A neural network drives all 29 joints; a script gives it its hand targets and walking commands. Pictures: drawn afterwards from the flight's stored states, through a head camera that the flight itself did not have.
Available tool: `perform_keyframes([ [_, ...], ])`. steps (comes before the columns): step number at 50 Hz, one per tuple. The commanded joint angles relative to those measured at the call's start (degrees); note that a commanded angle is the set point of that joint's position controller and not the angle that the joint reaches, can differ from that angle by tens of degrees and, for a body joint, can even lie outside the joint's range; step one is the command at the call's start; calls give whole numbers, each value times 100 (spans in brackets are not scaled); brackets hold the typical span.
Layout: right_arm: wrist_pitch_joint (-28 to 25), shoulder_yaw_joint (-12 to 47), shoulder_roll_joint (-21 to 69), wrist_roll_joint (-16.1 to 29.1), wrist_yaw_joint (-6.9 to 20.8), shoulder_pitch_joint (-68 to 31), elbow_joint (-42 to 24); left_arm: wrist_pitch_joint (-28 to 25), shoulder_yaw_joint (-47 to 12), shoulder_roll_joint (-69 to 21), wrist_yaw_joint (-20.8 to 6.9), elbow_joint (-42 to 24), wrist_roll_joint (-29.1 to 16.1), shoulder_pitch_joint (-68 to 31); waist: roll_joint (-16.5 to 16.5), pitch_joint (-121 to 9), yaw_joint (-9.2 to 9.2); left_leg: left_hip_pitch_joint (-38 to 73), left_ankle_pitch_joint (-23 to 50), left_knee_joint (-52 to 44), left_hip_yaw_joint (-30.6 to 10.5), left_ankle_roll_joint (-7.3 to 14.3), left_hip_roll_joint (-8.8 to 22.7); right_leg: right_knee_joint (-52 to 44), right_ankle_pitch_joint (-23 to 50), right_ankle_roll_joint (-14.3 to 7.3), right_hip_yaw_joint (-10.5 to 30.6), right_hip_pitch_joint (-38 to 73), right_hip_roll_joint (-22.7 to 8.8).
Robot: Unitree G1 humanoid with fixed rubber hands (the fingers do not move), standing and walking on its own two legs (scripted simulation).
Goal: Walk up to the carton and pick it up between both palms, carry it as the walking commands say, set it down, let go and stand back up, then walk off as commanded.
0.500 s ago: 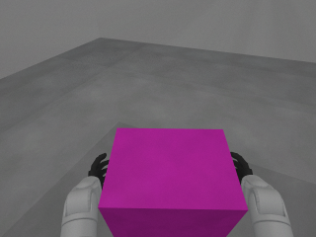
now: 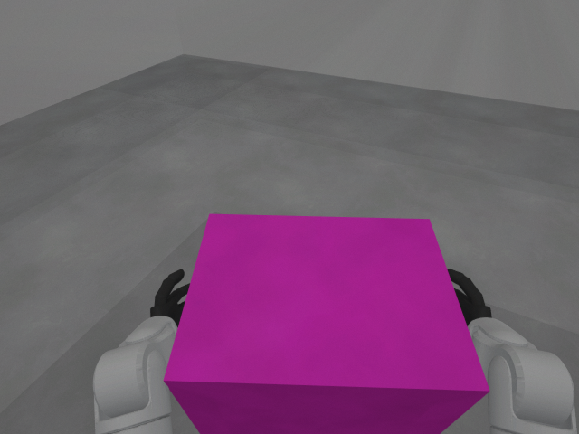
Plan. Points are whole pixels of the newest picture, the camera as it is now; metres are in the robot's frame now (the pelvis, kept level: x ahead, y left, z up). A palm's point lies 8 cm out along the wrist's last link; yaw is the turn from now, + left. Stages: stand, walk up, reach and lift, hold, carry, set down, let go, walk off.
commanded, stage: carry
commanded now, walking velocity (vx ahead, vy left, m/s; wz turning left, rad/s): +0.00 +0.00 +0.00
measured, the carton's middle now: (314, 345) +0.26 +0.00 +0.03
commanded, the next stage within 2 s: none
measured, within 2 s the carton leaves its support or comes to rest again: neither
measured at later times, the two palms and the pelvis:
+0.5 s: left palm (166, 345) +0.23 +0.19 +0.09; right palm (482, 357) +0.22 -0.19 +0.09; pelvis -0.02 +0.00 +0.00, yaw -1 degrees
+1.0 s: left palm (165, 345) +0.23 +0.19 +0.09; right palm (482, 356) +0.22 -0.19 +0.09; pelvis -0.02 +0.00 +0.00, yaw -1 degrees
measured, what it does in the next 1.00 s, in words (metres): stands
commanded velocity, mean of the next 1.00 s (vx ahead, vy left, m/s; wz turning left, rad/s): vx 0.00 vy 0.00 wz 0.00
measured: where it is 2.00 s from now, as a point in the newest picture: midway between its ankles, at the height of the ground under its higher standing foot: outside the picture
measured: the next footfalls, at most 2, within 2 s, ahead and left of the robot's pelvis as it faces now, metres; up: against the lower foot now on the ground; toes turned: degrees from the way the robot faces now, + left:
none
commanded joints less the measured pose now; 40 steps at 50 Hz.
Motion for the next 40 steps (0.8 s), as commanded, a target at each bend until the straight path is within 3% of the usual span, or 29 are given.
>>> perform_keyframes([
  [1,-61,4216,4600,1385,478,-2785,-1726,246,-5099,-4520,-640,-1941,-1400,-2793,1358,-1422,-37,-57,536,-2302,-2134,761,1970,1653,-1504,118,-232,-730,1],
  [3,-96,4188,4761,1345,511,-2769,-1750,177,-5225,-4657,-675,-2040,-1491,-3073,921,-1262,26,-482,-167,-2290,-1574,699,1661,1881,-1235,92,-251,-433,-88],
  [4,-128,4198,4804,1337,500,-2791,-1809,148,-5267,-4683,-690,-2107,-1545,-3118,903,-1128,46,-417,-228,-2197,-1362,607,1504,1372,-1183,47,-290,-507,-161],
  [6,-141,4176,4663,1267,436,-2771,-1846,156,-5279,-4580,-680,-2085,-1611,-2967,983,-1200,120,-129,385,-1828,-1086,457,1278,130,-866,11,-452,-180,-84],
  [7,-132,4170,4571,1206,397,-2606,-1814,161,-5226,-4516,-669,-1991,-1596,-2775,895,-1515,141,159,903,-1532,-939,385,1186,-407,-632,-7,-330,74,-118],
  [8,-118,4145,4485,1149,371,-2393,-1765,169,-5152,-4415,-660,-1938,-1561,-2571,682,-1764,128,283,1244,-1229,-756,301,1039,-683,-262,-56,-95,354,-285],
  [10,-129,4162,4477,1110,358,-2236,-1766,151,-5086,-4250,-671,-1951,-1534,-2437,-93,-2026,52,-124,1190,-759,-405,143,685,-588,1063,-181,380,998,-763],
  [11,-153,4211,4516,1114,362,-2213,-1788,119,-5098,-4240,-689,-1998,-1534,-2396,-256,-2086,35,-321,1164,-552,-231,114,560,-600,1445,-228,462,1167,-926],
  [13,-172,4395,4566,1248,422,-2507,-1968,59,-5090,-4281,-695,-1993,-1445,-2386,-644,-1790,20,-186,702,-648,-98,68,485,-687,1147,-358,725,687,-1065],
  [16,-177,4462,4473,1264,439,-2495,-1957,49,-5057,-4201,-690,-1872,-1375,-2192,-407,-1702,50,90,1005,-873,-273,167,624,-539,568,-281,338,415,-729],
  [20,-172,4375,4423,1196,466,-2354,-1736,49,-5106,-4170,-691,-1821,-1348,-2252,20,-1658,71,90,848,-1142,-433,215,736,-449,201,-269,195,379,-561],
  [28,-202,4359,4375,1164,499,-2391,-1647,47,-5129,-4135,-714,-1767,-1303,-2308,17,-1512,73,35,243,-1318,-463,236,701,-570,-143,-301,208,326,-532],
  [40,-260,4347,4355,1123,525,-2381,-1552,-5,-5108,-4117,-733,-1688,-1258,-2317,19,-1568,61,152,591,-1237,-424,278,683,-559,86,-347,186,406,-504],
])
